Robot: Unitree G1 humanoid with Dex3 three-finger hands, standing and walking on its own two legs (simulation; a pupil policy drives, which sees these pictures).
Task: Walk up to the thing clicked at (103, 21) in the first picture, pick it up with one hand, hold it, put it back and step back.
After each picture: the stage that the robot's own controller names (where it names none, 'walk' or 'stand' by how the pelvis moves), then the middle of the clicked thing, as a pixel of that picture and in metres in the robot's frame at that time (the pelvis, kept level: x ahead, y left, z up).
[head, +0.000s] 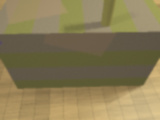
stand; (108, 6) +0.92 -0.17 +0.00
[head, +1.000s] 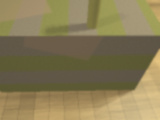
rise first; (94, 7) +0.84 -0.02 +0.02
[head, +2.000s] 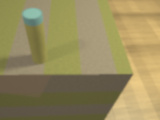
walk; (36, 39) +0.55 +0.20 +0.02
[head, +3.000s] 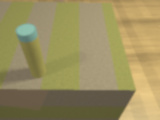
stand; (33, 54) +0.49 +0.22 +0.02
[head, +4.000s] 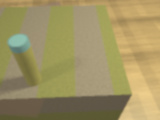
stand; (27, 63) +0.47 +0.23 +0.00
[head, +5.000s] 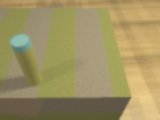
stand; (28, 63) +0.47 +0.23 -0.01
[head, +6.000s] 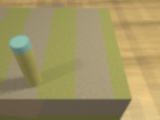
stand; (28, 64) +0.47 +0.23 -0.01
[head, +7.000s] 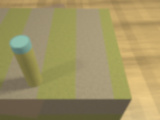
stand; (28, 64) +0.47 +0.23 -0.01
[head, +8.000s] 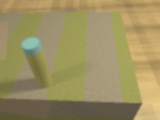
rise first; (38, 65) +0.46 +0.22 +0.00
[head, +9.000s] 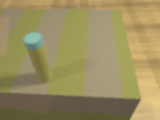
go down; (40, 60) +0.49 +0.22 +0.00
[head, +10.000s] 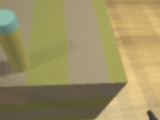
go down; (13, 45) +0.48 +0.20 +0.03
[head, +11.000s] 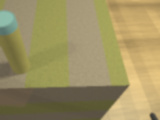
approach; (13, 47) +0.48 +0.21 +0.04
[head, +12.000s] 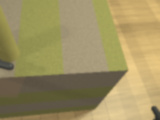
close in; out of the picture +0.49 +0.22 +0.08
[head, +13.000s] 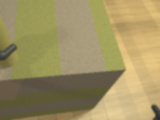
lift; out of the picture +0.48 +0.22 +0.08
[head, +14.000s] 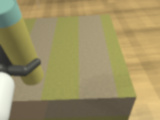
lift; (20, 49) +0.34 +0.17 +0.23
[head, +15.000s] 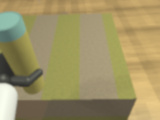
hold; (22, 60) +0.33 +0.17 +0.20
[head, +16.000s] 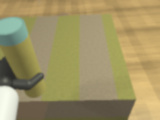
hold; (24, 63) +0.33 +0.17 +0.18
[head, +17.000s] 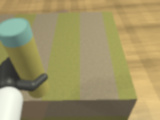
crouch; (28, 64) +0.33 +0.16 +0.17
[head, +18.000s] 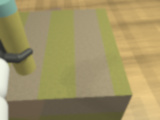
crouch; (15, 40) +0.42 +0.20 +0.19
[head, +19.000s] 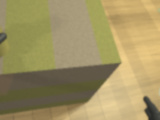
lower; out of the picture +0.51 +0.22 +0.08
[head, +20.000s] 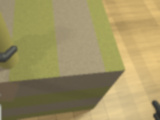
lower; out of the picture +0.48 +0.21 +0.08
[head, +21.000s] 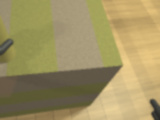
lower; out of the picture +0.49 +0.21 +0.08
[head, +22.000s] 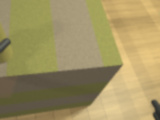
lower; out of the picture +0.49 +0.22 +0.09
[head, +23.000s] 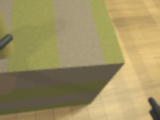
loosen; out of the picture +0.50 +0.21 +0.09
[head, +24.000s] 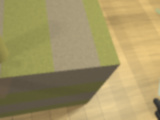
withdraw; out of the picture +0.48 +0.22 +0.08
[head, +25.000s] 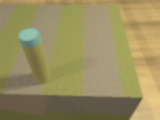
sink last; (37, 59) +0.46 +0.20 +0.04
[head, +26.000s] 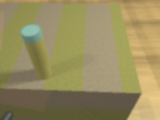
stand; (38, 55) +0.48 +0.21 +0.03
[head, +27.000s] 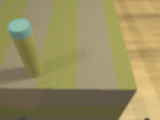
stand; (28, 52) +0.47 +0.21 +0.05
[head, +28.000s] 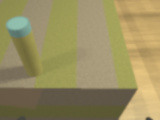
stand; (27, 50) +0.47 +0.21 +0.06
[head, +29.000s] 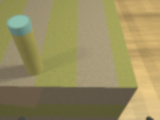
stand; (28, 49) +0.48 +0.21 +0.06
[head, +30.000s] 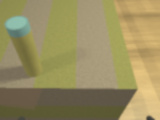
stand; (26, 50) +0.47 +0.22 +0.06
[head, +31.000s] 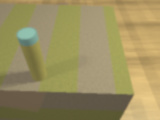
stand; (34, 57) +0.49 +0.21 +0.02
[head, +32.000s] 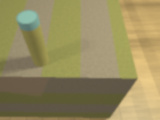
walk; (35, 42) +0.51 +0.19 +0.01
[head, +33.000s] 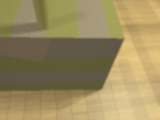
walk; (41, 5) +0.74 +0.21 +0.01
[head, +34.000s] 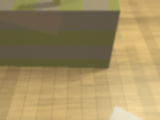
stand; out of the picture +1.07 +0.20 +0.02
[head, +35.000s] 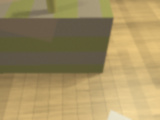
stand; out of the picture +1.05 +0.21 +0.00
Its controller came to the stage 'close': yes
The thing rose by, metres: 0.20
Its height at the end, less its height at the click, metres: +0.00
